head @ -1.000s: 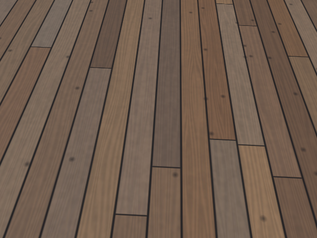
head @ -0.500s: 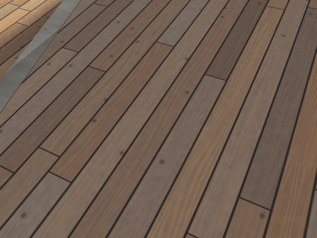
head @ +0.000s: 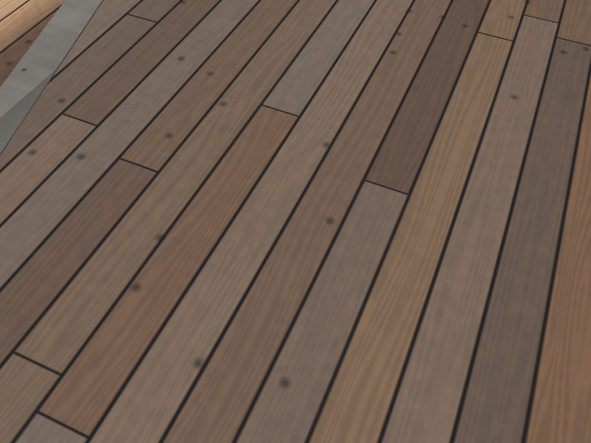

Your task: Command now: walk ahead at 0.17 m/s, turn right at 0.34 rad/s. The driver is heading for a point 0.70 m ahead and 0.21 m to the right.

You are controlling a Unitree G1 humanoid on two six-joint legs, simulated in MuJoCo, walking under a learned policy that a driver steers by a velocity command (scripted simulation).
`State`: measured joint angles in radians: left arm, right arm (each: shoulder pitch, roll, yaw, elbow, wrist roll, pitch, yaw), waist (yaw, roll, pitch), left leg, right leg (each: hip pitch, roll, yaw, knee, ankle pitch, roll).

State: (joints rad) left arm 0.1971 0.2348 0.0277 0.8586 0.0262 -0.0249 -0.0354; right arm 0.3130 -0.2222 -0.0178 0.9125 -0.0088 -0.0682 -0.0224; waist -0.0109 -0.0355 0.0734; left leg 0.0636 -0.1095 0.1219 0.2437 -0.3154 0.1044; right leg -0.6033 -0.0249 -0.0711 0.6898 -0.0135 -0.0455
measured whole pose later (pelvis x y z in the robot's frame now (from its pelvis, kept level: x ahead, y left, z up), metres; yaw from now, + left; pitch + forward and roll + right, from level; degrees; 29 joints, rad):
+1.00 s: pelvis +0.13 +0.05 +0.01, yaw -34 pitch +0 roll -1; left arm 0.18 0.30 0.07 0.78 0.03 0.08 -0.07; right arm 0.29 -0.26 -0.04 0.76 -0.03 -0.01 -0.02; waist -0.03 -0.02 0.03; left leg -0.13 0.03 0.14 0.37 -0.25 0.04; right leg -0.38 0.01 0.02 0.85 -0.40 0.03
